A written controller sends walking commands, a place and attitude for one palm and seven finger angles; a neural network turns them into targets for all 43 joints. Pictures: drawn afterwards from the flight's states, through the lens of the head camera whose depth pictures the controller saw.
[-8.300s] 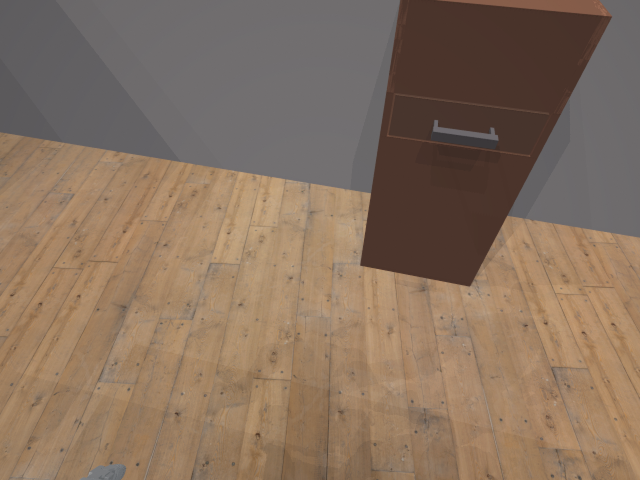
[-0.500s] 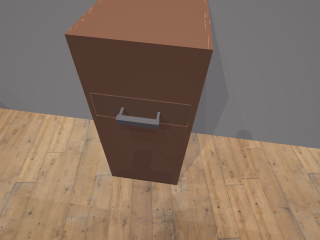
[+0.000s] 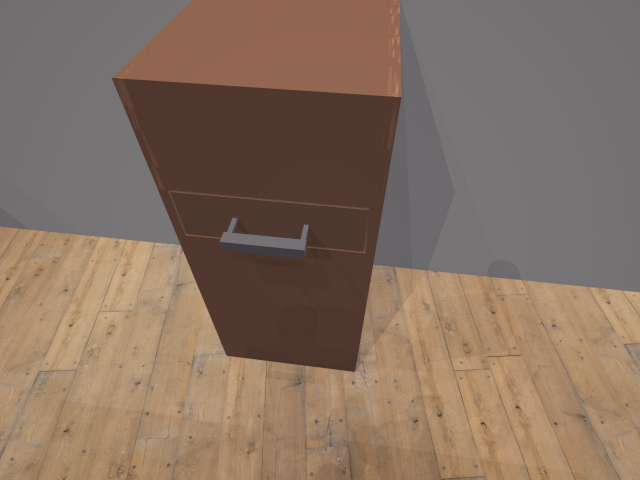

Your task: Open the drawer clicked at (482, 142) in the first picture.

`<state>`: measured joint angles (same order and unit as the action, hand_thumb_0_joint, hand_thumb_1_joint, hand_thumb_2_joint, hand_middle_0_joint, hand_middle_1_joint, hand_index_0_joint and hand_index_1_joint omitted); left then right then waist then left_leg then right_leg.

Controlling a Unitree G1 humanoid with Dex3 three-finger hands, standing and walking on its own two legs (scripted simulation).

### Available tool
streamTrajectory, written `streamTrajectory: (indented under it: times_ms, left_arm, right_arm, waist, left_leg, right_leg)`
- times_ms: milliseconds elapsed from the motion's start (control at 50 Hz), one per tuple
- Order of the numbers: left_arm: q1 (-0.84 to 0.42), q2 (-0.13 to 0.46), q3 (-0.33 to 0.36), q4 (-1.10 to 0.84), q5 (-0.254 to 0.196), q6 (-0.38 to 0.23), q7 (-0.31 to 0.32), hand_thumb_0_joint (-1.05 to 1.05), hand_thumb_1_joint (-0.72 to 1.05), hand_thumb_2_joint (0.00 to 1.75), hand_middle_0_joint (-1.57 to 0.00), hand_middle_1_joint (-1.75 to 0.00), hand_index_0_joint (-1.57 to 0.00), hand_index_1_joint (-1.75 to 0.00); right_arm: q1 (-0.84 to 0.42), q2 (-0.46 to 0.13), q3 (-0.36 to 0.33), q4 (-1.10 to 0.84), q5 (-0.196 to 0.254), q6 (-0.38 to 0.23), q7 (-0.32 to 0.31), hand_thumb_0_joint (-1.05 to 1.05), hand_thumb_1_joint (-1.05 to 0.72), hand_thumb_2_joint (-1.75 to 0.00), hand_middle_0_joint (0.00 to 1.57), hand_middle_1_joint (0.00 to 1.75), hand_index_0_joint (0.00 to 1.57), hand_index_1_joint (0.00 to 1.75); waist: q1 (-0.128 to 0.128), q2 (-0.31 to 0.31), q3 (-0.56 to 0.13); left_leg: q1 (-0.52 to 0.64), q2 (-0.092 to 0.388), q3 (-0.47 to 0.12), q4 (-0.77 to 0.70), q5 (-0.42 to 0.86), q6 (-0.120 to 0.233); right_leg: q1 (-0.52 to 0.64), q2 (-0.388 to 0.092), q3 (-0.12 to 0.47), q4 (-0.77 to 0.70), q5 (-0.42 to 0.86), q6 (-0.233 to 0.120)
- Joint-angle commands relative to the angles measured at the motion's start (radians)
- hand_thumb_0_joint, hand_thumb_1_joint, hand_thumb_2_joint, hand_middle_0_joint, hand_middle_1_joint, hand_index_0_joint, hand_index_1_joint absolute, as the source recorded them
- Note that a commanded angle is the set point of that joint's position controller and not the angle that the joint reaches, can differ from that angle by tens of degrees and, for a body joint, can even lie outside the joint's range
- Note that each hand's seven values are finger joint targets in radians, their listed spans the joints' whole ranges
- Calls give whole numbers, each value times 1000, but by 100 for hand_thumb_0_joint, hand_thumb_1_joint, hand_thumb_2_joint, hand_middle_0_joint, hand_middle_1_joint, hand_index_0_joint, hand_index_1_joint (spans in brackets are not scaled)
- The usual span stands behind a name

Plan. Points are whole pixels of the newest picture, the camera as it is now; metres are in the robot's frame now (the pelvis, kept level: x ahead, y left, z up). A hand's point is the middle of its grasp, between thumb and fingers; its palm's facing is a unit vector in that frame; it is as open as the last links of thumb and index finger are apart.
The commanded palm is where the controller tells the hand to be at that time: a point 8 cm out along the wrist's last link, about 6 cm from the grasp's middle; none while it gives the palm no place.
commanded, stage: look again from close up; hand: left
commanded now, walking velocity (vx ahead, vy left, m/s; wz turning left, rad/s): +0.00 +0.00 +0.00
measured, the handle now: (266, 236) +0.56 +0.14 -0.09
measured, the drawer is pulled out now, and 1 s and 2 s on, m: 0.00 0.00 0.00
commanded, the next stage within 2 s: shuffle to correct the standing spot in 0.54 s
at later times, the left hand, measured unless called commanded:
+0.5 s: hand out of the picture -0.05 +0.21 -0.18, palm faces +0.03 -0.98 -0.18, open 7.4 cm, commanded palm none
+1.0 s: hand out of the picture -0.04 +0.17 -0.18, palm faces +0.05 -0.99 -0.14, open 7.4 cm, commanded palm none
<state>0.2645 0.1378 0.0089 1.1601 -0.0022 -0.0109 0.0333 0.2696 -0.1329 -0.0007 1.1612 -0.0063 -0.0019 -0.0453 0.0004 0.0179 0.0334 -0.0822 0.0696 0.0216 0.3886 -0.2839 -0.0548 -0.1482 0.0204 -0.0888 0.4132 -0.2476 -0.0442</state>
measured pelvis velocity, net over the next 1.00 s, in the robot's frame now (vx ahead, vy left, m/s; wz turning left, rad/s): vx -0.02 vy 0.01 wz -0.03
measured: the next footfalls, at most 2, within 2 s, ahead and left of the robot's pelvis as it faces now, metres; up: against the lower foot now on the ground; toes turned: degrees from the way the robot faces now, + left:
left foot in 1.14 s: +0.06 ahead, +0.09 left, +0.00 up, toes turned -1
right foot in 1.38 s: +0.09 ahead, -0.13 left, +0.00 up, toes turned +2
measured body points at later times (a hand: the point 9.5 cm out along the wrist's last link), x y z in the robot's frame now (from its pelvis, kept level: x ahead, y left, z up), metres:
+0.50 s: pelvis -0.05 +0.04 -0.01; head -0.06 +0.05 +0.44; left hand -0.05 +0.26 -0.17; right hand -0.05 -0.17 -0.16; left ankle -0.04 +0.14 -0.74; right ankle -0.01 -0.09 -0.74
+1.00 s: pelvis -0.02 +0.01 -0.01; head -0.01 +0.01 +0.44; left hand -0.04 +0.22 -0.17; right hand -0.04 -0.22 -0.17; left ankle -0.04 +0.13 -0.72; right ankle -0.01 -0.09 -0.74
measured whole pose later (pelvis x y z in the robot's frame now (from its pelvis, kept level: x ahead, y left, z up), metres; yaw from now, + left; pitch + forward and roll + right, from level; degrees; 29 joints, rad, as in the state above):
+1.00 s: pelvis -0.02 +0.01 -0.01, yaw -2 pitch +0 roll +0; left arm 0.39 0.11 0.03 1.05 0.03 -0.02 0.00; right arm 0.34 -0.16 -0.02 1.07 -0.02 -0.01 -0.03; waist 0.01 0.01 0.01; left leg -0.32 0.05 0.07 0.78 -0.46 0.04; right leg -0.28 0.02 -0.07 0.58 -0.30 -0.05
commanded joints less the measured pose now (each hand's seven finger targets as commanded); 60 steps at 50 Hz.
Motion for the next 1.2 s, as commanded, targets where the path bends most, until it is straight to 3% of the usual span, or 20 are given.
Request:
streamTrajectory:
  times_ms: [0, 40, 60, 80, 120, 140, 200, 260, 420, 640, 820, 880, 920, 940, 980, 1080, 1100, 1120, 1140, 1180]
  left_arm:
    - [56, 100, 12, -31, 4, -9, 5, 0, 90, 90, -20, -30, -20, -30]
    - [61, 101, 11, -32, 4, -10, 5, 0, 90, 90, -20, -30, -20, -30]
    - [172, 140, 20, 1, 20, -41, 48, 0, 90, 90, -20, -30, -20, -30]
    - [168, 188, 19, -18, 21, -53, 42, 0, 90, 90, -20, -30, -20, -30]
    - [117, 136, 6, -64, 19, -46, 31, 0, 90, 90, -20, -30, -20, -30]
    - [98, 129, 4, -77, 14, -40, 25, 0, 90, 90, -20, -30, -20, -30]
    - [49, 97, -3, -92, 13, -14, 14, 0, 90, 90, -20, -30, -20, -30]
    - [73, 100, -6, -87, 17, -7, 5, 0, 90, 90, -20, -30, -20, -30]
    - [112, 83, -7, -103, 22, 3, -5, 0, 90, 90, -20, -30, -20, -30]
    - [152, 64, -6, -89, 21, -8, -6, 0, 90, 90, -20, -30, -20, -30]
    - [170, 35, 27, -149, 41, 10, -43, 0, 90, 90, -20, -30, -20, -30]
    - [227, 73, 37, -136, 36, -3, -38, 0, 90, 90, -20, -30, -20, -30]
    - [287, 126, 54, -111, 28, -13, -24, 0, 90, 90, -20, -30, -20, -30]
    - [304, 121, 54, -106, 27, -18, -18, 0, 90, 90, -20, -30, -20, -30]
    - [273, 115, 53, -106, 34, -27, -7, 0, 90, 90, -20, -30, -20, -30]
    - [152, 98, 42, -124, 27, -12, -15, 0, 90, 90, -20, -30, -20, -30]
    - [153, 59, 35, -131, 25, -7, -21, 0, 90, 90, -20, -30, -20, -30]
    - [172, 17, 29, -151, 22, -4, -29, 0, 90, 90, -20, -30, -20, -30]
    - [119, 43, 33, -188, 30, -6, -30, 0, 90, 90, -20, -30, -20, -30]
    - [85, 34, 34, -181, 39, 2, -26, 0, 90, 90, -20, -30, -20, -30]
  right_arm:
    - [87, -73, -12, -12, -5, -6, -2, 0, -90, -90, 20, 30, 20, 30]
    - [84, -75, -12, -13, -5, -8, -2, 0, -90, -90, 20, 30, 20, 30]
    - [-43, -112, -20, -87, 3, -25, 12, 0, -90, -90, 20, 30, 20, 30]
    - [-16, -89, -12, -141, 6, -15, 17, 0, -90, -90, 20, 30, 20, 30]
    - [81, -52, -14, -134, 2, -16, 17, 0, -90, -90, 20, 30, 20, 30]
    - [95, -60, -14, -125, 1, -13, 17, 0, -90, -90, 20, 30, 20, 30]
    - [85, -94, -8, -122, -12, -11, 18, 0, -90, -90, 20, 30, 20, 30]
    - [70, -103, -4, -144, -12, -10, 22, 0, -90, -90, 20, 30, 20, 30]
    - [91, -137, -8, -154, -16, -17, 22, 0, -90, -90, 20, 30, 20, 30]
    - [127, -109, -5, -117, -13, -21, 19, 0, -90, -90, 20, 30, 20, 30]
    - [97, -163, -46, -142, -24, -21, 5, 0, -90, -90, 20, 30, 20, 30]
    - [80, -112, -37, -160, -22, -28, 10, 0, -90, -90, 20, 30, 20, 30]
    - [64, -60, -25, -170, -20, -34, 17, 0, -90, -90, 20, 30, 20, 30]
    - [18, -65, -22, -187, -20, -37, 19, 0, -90, -90, 20, 30, 20, 30]
    - [-8, -52, -23, -195, -16, -44, 30, 0, -90, -90, 20, 30, 20, 30]
    - [139, -30, -16, -131, -17, -49, 26, 0, -90, -90, 20, 30, 20, 30]
    - [202, -85, -25, -102, -19, -53, 15, 0, -90, -90, 20, 30, 20, 30]
    - [253, -175, -45, -98, -28, -56, 5, 0, -90, -90, 20, 30, 20, 30]
    - [265, -220, -56, -111, -27, -41, -4, 0, -90, -90, 20, 30, 20, 30]
    - [162, -162, -31, -129, -28, -46, -5, 0, -90, -90, 20, 30, 20, 30]
  waist:
    - [-1, -17, 22]
    - [0, -23, 27]
    - [60, -98, 71]
    - [3, -118, 30]
    - [-26, -140, -176]
    - [-29, -119, -176]
    - [-21, 33, 41]
    - [-7, 17, 127]
    - [7, 26, 99]
    - [-1, -30, 62]
    - [6, 55, 103]
    - [29, -82, 83]
    - [45, -284, 50]
    - [60, -243, 54]
    - [38, -111, 29]
    - [-48, -114, 7]
    - [-64, 31, 14]
    - [-69, 256, 2]
    - [-81, 183, 23]
    - [-30, 148, 71]
  left_leg:
    - [-61, 40, -15, -42, 178, 49]
    - [-60, 40, -17, -41, 182, 49]
    - [-213, 16, 49, 222, 63, 24]
    - [-226, -7, 27, 245, -49, 45]
    - [-157, -20, 27, 177, -56, 66]
    - [-105, -21, 26, 125, -2, 63]
    - [-152, 42, -33, 39, 89, 79]
    - [-238, 29, -65, -29, -46, 88]
    - [-321, 49, -129, -138, -233, 110]
    - [-248, 33, -94, -83, -156, 110]
    - [-271, 156, -145, -103, -341, 172]
    - [-379, 37, -22, 92, -273, 132]
    - [-483, -60, 107, 403, -208, 100]
    - [-532, -45, 69, 526, -247, 104]
    - [-537, -20, 45, 570, -262, 105]
    - [-76, -52, 124, 112, 18, 86]
    - [38, 33, 22, 22, 5, 97]
    - [101, 287, -324, -103, 57, 199]
    - [61, 424, -441, -157, 156, 315]
    - [-89, 350, -295, -127, 403, 298]
  right_leg:
    - [12, -141, 127, -95, 240, 9]
    - [8, -141, 129, -94, 249, 8]
    - [24, -213, 215, -48, 815, 86]
    - [102, -271, 194, -12, 1110, 50]
    - [180, -247, 147, 64, 951, -37]
    - [126, -226, 142, 52, 740, -37]
    - [-84, -131, 117, -10, 90, -7]
    - [-117, -112, 131, -41, -92, 0]
    - [-53, -94, 81, 24, -59, 14]
    - [-81, -110, 109, 3, -60, 11]
    - [-189, -35, 58, 139, -113, -4]
    - [-75, -114, 232, 6, -190, -51]
    - [18, -269, 458, -156, -205, -133]
    - [36, -312, 509, -183, -104, -188]
    - [55, -321, 447, -151, 66, -226]
    - [-217, -152, 194, -31, -35, -112]
    - [-314, -108, 158, 107, -71, -72]
    - [-467, -21, 52, 322, -185, -4]
    - [-511, -31, 44, 497, -314, 10]
    - [-455, -78, 89, 620, -252, 21]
